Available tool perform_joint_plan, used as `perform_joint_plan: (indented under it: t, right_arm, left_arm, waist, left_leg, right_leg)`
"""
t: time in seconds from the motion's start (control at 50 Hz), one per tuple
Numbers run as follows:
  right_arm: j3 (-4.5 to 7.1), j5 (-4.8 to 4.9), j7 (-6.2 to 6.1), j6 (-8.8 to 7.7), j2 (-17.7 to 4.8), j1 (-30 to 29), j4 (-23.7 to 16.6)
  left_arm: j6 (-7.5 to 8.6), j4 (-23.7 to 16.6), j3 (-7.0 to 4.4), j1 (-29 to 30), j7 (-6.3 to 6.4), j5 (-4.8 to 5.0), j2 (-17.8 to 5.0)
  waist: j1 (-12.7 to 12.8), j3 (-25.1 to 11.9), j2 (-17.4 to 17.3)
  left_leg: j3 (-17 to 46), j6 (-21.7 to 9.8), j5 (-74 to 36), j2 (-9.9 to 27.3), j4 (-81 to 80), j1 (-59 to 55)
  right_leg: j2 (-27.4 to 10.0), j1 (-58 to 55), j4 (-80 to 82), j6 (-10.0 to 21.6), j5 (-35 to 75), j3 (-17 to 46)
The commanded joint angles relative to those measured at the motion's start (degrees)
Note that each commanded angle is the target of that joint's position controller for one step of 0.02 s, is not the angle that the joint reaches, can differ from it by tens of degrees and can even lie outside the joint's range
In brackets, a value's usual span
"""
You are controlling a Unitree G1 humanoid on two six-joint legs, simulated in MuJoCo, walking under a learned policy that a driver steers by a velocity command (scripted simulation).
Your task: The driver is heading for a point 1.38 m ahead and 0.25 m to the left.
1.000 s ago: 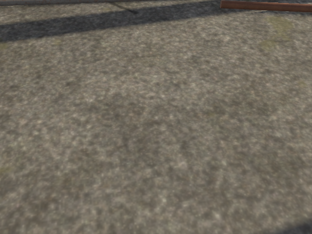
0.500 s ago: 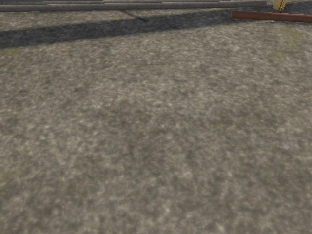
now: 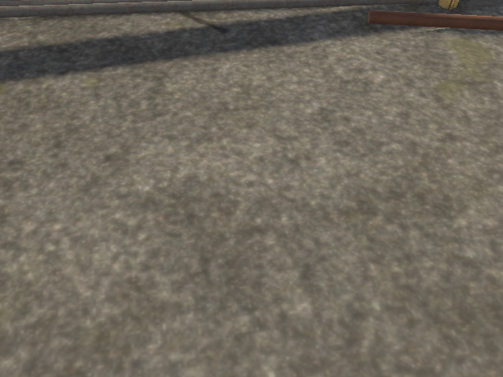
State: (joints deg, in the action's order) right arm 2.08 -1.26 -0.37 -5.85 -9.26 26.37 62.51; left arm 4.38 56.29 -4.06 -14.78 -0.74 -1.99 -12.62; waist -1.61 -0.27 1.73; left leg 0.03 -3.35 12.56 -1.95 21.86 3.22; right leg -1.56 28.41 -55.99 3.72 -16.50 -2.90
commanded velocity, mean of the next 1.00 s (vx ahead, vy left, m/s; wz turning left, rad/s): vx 0.49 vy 0.00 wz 0.36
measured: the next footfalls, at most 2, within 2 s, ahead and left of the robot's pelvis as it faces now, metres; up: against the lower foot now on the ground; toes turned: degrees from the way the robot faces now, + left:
right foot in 0.18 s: +0.26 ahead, -0.11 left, -0.01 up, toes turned -1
left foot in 0.76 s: +0.48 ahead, +0.10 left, -0.01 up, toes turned +26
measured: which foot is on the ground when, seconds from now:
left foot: down 0.00-0.18, up 0.20-0.74, down 0.76-1.00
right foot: up 0.00-0.16, down 0.18-0.78, up 0.80-1.00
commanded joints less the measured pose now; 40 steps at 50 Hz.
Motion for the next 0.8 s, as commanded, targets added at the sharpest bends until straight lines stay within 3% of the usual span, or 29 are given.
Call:
perform_joint_plan:
  t: [0.02,0.06,0.1,0.14,0.16,0.18,0.2,0.22,0.24,0.26,0.28,0.3,0.34,0.44,0.54,0.62,0.68,0.72,0.74,0.76,0.78,0.8]
  right_arm:
    - [0.72,0.61,-0.71,-0.51,-6.18,1.72,-0.76]
    - [0.86,1.06,-0.69,-0.85,-7.10,-0.06,-1.09]
    - [1.12,1.57,-0.51,-1.16,-8.07,0.42,-0.49]
    - [1.57,1.50,-0.59,-0.90,-9.65,-0.98,-0.55]
    - [1.57,1.39,-0.53,-0.67,-9.35,-0.67,-0.60]
    - [1.21,1.28,-0.38,-0.50,-7.90,0.32,-1.00]
    - [0.47,-0.02,-0.67,0.03,-2.85,5.58,-1.90]
    - [1.04,2.13,-0.96,0.98,-2.81,12.59,-0.60]
    - [1.16,0.61,-0.89,1.93,-5.12,7.24,-0.79]
    - [1.48,-0.05,-0.05,2.17,-5.43,0.80,-2.30]
    - [1.58,-0.14,0.43,2.36,-4.65,-1.24,-2.86]
    - [1.97,-1.00,0.94,2.99,-5.00,-1.82,-2.92]
    - [2.00,-1.04,1.30,4.18,-3.50,-1.90,-3.11]
    - [2.27,-0.70,2.18,5.61,-3.29,-11.03,-6.56]
    - [1.45,-0.37,3.18,5.38,-2.46,-21.14,-10.53]
    - [0.98,-0.43,3.57,5.14,-2.70,-27.64,-13.71]
    - [1.37,-0.62,3.51,4.98,-3.64,-27.51,-14.50]
    - [2.13,-0.86,3.07,5.03,-5.04,-22.13,-13.31]
    - [2.78,-0.90,2.84,4.83,-6.19,-17.09,-11.97]
    - [3.77,-1.25,2.39,4.34,-7.92,-9.36,-9.74]
    - [5.54,-1.97,1.63,4.10,-13.31,-2.77,-8.66]
    - [6.54,-0.84,1.52,4.79,-18.15,-5.66,-10.41]
  left_arm:
    - [0.48,-6.28,0.49,8.18,-0.77,0.50,-0.15]
    - [0.49,-6.94,0.97,9.65,-0.70,1.02,0.46]
    - [0.29,-7.25,0.57,9.37,-0.27,1.23,-1.33]
    - [0.31,-4.87,-0.38,3.09,0.33,0.61,-3.80]
    - [0.67,-2.08,-1.16,-4.25,0.74,0.07,-5.36]
    - [1.39,-0.60,-2.02,-11.63,1.15,-0.99,-8.30]
    - [1.57,-0.61,-2.59,-16.40,1.06,-1.88,-13.01]
    - [0.43,-0.99,-3.08,-14.58,0.73,-0.25,-14.90]
    - [-0.06,-3.14,-1.91,-6.63,0.83,0.91,-9.57]
    - [0.34,-4.27,-0.84,-0.93,0.78,1.11,-5.76]
    - [0.77,-3.91,-0.53,0.67,0.86,0.70,-4.93]
    - [1.14,-3.27,-0.31,-0.14,1.26,0.84,-4.35]
    - [2.00,-1.96,0.14,-2.49,1.56,1.22,-2.79]
    - [2.52,-0.61,0.22,-7.16,2.09,1.12,-2.92]
    - [2.46,0.68,0.52,-10.21,2.50,1.00,-2.86]
    - [2.01,2.41,0.26,-14.24,2.92,0.75,-4.05]
    - [1.23,2.87,-0.07,-14.42,3.27,0.58,-5.28]
    - [0.59,2.61,-0.58,-13.43,3.44,0.47,-7.05]
    - [0.12,2.23,-0.83,-13.02,3.26,0.44,-7.91]
    - [-0.22,1.50,-0.95,-12.03,2.82,0.70,-8.46]
    - [-0.19,-0.47,-0.58,-10.96,2.41,1.02,-7.04]
    - [0.38,-5.27,-0.16,-9.63,1.06,1.57,-2.76]
  waist:
    - [0.27,7.99,-8.05]
    - [0.57,7.42,-9.10]
    - [1.11,6.49,-8.85]
    - [4.43,3.99,-6.14]
    - [7.08,0.26,-3.30]
    - [9.69,-4.50,-0.10]
    - [7.32,-11.66,10.32]
    - [5.32,-16.44,15.25]
    - [3.53,-7.68,4.89]
    - [3.51,-0.74,1.55]
    - [2.12,1.89,1.34]
    - [1.24,2.19,2.17]
    - [0.15,2.17,2.23]
    - [0.36,4.19,1.67]
    - [1.73,6.75,1.27]
    - [3.51,7.78,1.39]
    - [2.51,6.63,2.46]
    - [0.08,3.19,4.28]
    - [-1.71,0.14,4.58]
    - [-5.33,-3.81,2.86]
    - [-8.34,-8.97,-3.26]
    - [-4.02,-11.61,-15.65]
  left_leg:
    - [10.30,-7.14,-23.97,12.14,-10.79,0.13]
    - [6.91,-6.04,-26.07,10.37,-11.54,4.96]
    - [7.78,-5.99,-27.77,11.95,-10.99,6.93]
    - [7.03,-4.61,-34.11,11.28,-2.98,4.83]
    - [5.69,-3.77,-35.59,8.72,6.86,5.60]
    - [3.75,-2.96,-24.35,5.31,20.34,11.75]
    - [0.37,-2.58,16.94,0.32,39.48,19.17]
    - [2.72,-2.47,20.08,-3.30,51.05,28.31]
    - [3.88,-2.64,13.09,2.22,52.92,31.27]
    - [3.34,-2.39,7.31,3.96,50.38,30.88]
    - [3.63,-1.99,4.32,5.51,48.07,29.07]
    - [3.55,-1.80,3.50,6.70,46.26,27.01]
    - [2.85,-1.33,2.61,6.99,44.74,25.44]
    - [1.20,-1.22,-4.86,7.98,40.15,34.73]
    - [-2.59,-0.83,-11.94,6.83,26.29,35.32]
    - [-6.82,-2.30,-10.72,5.50,18.27,33.95]
    - [-9.71,-4.87,-4.88,2.51,15.22,29.44]
    - [-11.68,-7.20,0.93,-1.30,14.75,22.38]
    - [-11.73,-8.54,2.67,-3.17,13.05,16.67]
    - [-9.90,-10.28,0.78,-4.08,7.57,5.69]
    - [5.53,-13.81,8.42,6.80,3.46,-7.51]
    - [39.50,-22.61,10.46,21.85,-5.09,-20.63]
  right_leg:
    - [-0.77,9.24,12.15,-1.24,9.32,-0.13]
    - [1.26,-0.62,21.44,-1.16,14.77,-1.85]
    - [2.10,-8.55,23.50,-0.37,17.27,-1.94]
    - [2.55,-15.70,26.39,0.70,17.42,-1.10]
    - [2.97,-23.89,27.78,1.34,17.01,-1.07]
    - [-3.59,-33.61,28.46,2.19,14.15,5.30]
    - [-18.94,-41.75,28.46,3.22,14.62,22.08]
    - [-25.11,-44.29,39.12,8.95,1.20,42.33]
    - [-22.17,-35.52,42.72,7.19,-13.15,36.84]
    - [-18.77,-26.85,44.76,5.60,-12.93,29.09]
    - [-16.56,-22.14,46.07,4.53,-5.47,22.90]
    - [-15.17,-19.80,46.41,4.41,0.09,17.97]
    - [-14.05,-18.68,46.62,4.11,8.52,12.26]
    - [-13.65,-22.41,48.57,3.93,13.54,3.68]
    - [-12.32,-24.27,48.56,3.15,20.65,-3.86]
    - [-13.78,-30.12,46.58,3.28,28.51,-7.86]
    - [-14.40,-34.38,40.34,2.98,45.99,-11.16]
    - [-14.59,-35.87,30.34,2.94,60.83,-12.87]
    - [-14.70,-35.18,21.87,2.98,61.97,-13.09]
    - [-14.14,-29.87,9.46,1.72,55.19,-13.85]
    - [-11.94,-16.67,-8.48,-0.19,32.21,-13.64]
    - [2.45,8.45,-28.69,-3.67,-14.27,-7.39]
